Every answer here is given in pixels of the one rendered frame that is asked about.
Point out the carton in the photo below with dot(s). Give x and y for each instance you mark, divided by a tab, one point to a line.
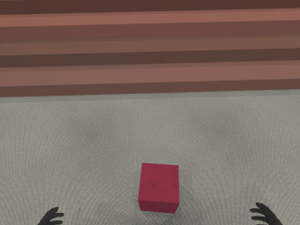
159	188

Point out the left robot hand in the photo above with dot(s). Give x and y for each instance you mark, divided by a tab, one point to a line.
50	215

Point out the right robot hand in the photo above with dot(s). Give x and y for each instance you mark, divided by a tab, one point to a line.
270	218

